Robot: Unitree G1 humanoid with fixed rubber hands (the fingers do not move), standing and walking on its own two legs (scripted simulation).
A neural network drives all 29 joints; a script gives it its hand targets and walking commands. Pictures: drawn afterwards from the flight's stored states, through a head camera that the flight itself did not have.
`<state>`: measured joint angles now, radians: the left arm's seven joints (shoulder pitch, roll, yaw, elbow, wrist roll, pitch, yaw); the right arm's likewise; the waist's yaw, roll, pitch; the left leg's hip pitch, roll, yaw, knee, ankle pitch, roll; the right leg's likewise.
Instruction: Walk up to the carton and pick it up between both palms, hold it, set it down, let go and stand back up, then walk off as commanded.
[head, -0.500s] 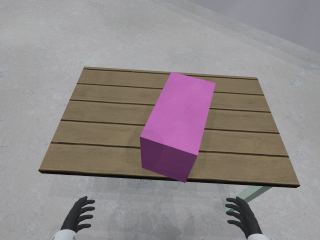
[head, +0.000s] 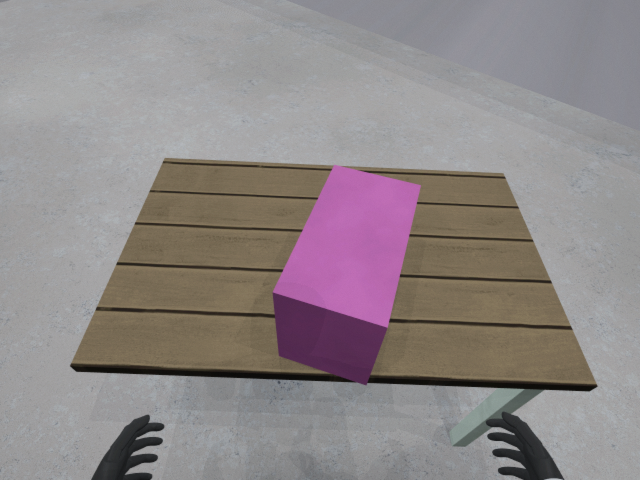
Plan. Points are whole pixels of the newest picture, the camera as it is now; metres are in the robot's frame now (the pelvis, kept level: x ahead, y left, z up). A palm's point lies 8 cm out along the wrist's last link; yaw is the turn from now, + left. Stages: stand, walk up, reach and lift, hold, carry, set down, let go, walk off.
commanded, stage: stand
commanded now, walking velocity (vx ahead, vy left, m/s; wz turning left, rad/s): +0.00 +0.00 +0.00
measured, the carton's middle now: (349, 270) +0.46 -0.05 -0.08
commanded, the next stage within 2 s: walk off in 0.98 s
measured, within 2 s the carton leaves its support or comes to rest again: neither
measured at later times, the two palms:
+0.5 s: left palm out of the picture +0.13 +0.26 -0.09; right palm out of the picture +0.15 -0.28 -0.07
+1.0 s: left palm out of the picture +0.09 +0.27 -0.10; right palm out of the picture +0.11 -0.28 -0.08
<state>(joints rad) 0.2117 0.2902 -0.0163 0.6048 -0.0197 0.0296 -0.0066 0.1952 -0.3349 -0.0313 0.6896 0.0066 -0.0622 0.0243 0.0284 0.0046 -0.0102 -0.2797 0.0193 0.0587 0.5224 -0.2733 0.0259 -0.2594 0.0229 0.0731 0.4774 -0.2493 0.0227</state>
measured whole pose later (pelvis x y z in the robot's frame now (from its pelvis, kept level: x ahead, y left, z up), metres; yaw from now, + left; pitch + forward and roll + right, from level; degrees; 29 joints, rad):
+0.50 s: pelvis +0.00 +0.00 +0.00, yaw +0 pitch +2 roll -1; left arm 0.21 0.29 -0.01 0.68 -0.02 0.02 -0.01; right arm 0.20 -0.35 -0.01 0.70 0.01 -0.06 0.02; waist 0.01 0.00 -0.03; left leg -0.28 0.02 0.06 0.52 -0.28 0.03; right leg -0.26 0.02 0.07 0.48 -0.25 0.02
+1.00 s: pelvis -0.02 +0.00 +0.00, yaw +0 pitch +0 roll -1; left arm 0.21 0.30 -0.01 0.79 -0.02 0.01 -0.01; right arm 0.20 -0.35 -0.01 0.79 0.01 -0.06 0.02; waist 0.01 0.00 -0.04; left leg -0.28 0.02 0.06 0.52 -0.25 0.03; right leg -0.26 0.02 0.07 0.48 -0.22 0.02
